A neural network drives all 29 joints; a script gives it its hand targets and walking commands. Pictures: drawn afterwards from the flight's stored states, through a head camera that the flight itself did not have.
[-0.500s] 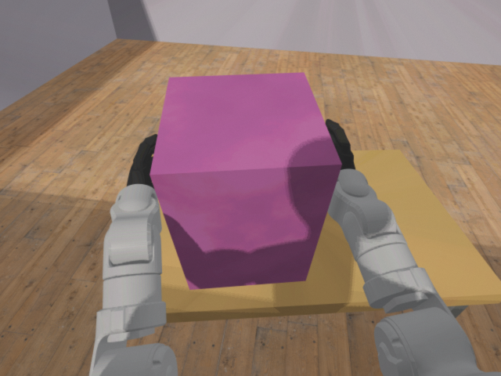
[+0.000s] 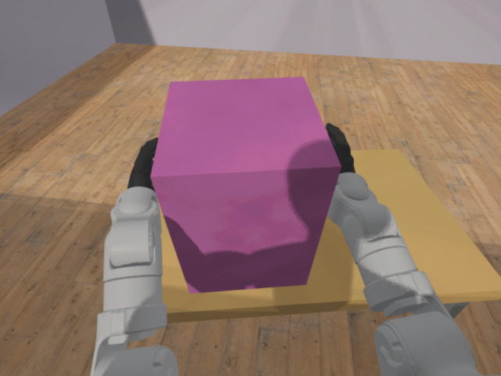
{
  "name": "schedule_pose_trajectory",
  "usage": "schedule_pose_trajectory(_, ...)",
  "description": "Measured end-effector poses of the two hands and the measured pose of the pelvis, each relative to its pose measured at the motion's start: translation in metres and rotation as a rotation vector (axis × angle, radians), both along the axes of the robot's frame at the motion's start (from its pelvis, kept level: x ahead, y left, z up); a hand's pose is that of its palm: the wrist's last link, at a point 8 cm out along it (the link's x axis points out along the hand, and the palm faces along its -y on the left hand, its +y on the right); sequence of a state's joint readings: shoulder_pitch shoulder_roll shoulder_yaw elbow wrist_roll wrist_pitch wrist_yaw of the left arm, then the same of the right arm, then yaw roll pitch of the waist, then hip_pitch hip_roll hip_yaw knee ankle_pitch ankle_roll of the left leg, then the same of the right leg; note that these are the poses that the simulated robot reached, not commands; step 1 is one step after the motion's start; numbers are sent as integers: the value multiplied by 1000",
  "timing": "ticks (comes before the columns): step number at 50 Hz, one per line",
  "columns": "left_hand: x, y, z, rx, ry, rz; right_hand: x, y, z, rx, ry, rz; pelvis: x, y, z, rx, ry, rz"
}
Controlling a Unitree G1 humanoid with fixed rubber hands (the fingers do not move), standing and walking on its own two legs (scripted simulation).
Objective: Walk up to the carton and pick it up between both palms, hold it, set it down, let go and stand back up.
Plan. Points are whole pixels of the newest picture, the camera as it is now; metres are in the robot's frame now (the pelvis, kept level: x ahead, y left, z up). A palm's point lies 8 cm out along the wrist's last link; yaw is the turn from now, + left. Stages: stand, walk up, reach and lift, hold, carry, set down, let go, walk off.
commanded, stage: hold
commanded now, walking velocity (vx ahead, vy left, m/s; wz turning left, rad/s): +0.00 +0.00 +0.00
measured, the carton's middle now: (243, 191) +0.38 +0.01 +0.14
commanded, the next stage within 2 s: none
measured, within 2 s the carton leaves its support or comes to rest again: neither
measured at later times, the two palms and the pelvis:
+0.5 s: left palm (146, 191) +0.36 +0.16 +0.17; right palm (338, 169) +0.37 -0.14 +0.18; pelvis +0.01 +0.00 +0.00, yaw +0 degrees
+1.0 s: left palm (145, 189) +0.36 +0.16 +0.17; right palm (340, 170) +0.36 -0.14 +0.19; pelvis +0.00 -0.01 +0.00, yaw +0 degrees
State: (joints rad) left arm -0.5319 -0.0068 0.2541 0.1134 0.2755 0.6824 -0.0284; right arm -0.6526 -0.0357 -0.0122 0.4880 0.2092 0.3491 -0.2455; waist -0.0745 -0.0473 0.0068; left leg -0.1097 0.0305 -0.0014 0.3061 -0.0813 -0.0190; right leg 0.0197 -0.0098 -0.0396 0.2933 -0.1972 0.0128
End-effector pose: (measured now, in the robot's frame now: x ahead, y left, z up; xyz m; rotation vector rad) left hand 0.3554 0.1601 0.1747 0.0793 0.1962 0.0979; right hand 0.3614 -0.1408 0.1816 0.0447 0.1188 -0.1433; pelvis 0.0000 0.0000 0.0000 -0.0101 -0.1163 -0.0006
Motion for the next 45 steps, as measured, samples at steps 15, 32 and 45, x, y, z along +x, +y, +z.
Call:
schedule_pose_trajectory(15, 6, 2, -1, -33, -3, 9, 8, 2, 9, -29, -4, 8, 3, -2, 1, 1, 12, 0)
schedule_pose_trajectory(32, 4, -4, -3, 1, -18, 2, 5, -4, 2, 10, -20, 4, 9, -3, 0, -2, 4, 5)
schedule_pose_trajectory(45, 0, -5, 0, -15, -6, 6, 2, -5, 3, -4, -7, 5, 6, -5, 0, 2, -10, 0)
